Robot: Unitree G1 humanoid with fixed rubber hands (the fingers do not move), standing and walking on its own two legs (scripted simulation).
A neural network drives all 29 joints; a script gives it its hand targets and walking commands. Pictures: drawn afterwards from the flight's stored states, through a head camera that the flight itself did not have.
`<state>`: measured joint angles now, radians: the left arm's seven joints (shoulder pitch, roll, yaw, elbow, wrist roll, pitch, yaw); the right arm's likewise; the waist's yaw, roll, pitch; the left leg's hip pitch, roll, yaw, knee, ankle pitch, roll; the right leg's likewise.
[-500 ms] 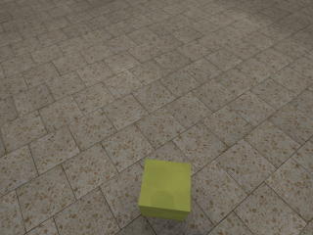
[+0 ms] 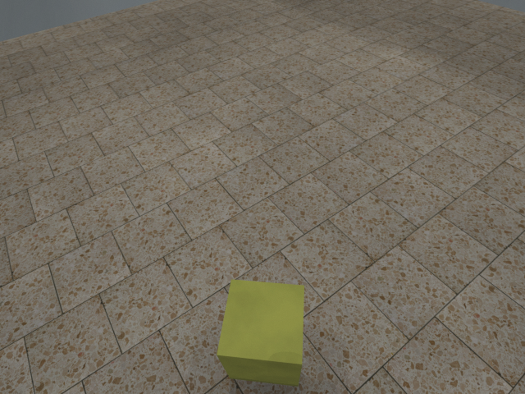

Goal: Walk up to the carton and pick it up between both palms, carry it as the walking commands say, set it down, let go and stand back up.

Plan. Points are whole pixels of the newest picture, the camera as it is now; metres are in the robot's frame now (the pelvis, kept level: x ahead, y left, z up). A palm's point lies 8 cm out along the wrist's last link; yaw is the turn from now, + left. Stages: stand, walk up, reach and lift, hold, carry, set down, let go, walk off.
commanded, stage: walk up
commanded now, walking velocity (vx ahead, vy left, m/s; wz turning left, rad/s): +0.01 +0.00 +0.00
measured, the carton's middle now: (265, 334) +0.41 +0.05 -0.63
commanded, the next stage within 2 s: stand in 1.62 s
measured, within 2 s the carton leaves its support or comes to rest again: neither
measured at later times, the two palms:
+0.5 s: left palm out of the picture -0.03 +0.24 -0.15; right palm out of the picture -0.02 -0.18 -0.14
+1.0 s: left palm out of the picture -0.03 +0.25 -0.15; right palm out of the picture -0.02 -0.15 -0.14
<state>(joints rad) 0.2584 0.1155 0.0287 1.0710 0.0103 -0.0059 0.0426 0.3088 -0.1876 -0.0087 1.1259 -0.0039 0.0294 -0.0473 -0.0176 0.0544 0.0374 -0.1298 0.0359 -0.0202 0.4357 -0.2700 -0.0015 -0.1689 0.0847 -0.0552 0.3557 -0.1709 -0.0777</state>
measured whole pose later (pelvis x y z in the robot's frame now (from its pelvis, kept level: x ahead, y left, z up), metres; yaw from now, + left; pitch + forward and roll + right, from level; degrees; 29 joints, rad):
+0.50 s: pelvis +0.01 +0.03 +0.00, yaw +0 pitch -2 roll +0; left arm 0.32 0.12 0.02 1.15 0.01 -0.01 0.04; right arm 0.31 -0.12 0.02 1.16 -0.01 -0.02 -0.05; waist 0.01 0.00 0.04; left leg -0.08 -0.02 0.00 0.37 -0.26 0.03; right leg -0.15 0.03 -0.03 0.36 -0.18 -0.03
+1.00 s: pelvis +0.01 +0.05 +0.00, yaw +0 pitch -1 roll -1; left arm 0.33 0.11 0.01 1.17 0.01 -0.01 0.05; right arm 0.33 -0.11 0.02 1.16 -0.01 -0.03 -0.05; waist 0.01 -0.01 0.05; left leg -0.07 -0.05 0.01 0.37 -0.27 0.06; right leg -0.15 0.00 -0.02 0.38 -0.20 0.01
